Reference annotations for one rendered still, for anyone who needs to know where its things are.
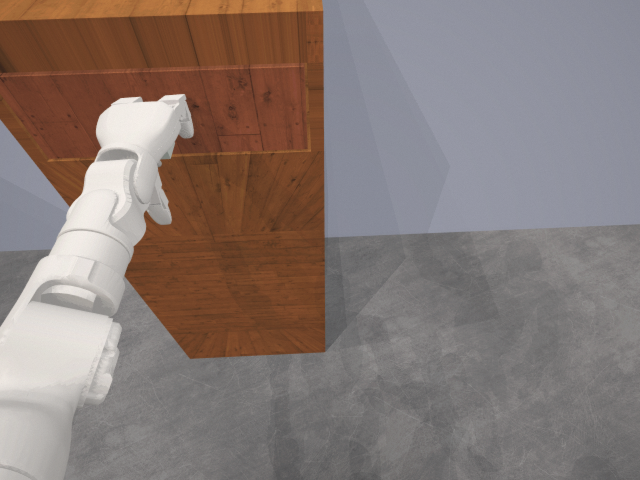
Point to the cabinet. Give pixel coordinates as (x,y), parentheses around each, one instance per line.
(240,271)

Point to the handle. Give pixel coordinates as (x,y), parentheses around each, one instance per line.
(168,154)

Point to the left robot forearm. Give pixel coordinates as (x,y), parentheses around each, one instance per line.
(87,264)

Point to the left robot hand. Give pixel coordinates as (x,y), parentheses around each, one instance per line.
(152,126)

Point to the drawer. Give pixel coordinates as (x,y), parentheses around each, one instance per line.
(234,108)

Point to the left robot upper arm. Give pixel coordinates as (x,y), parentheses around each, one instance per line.
(55,360)

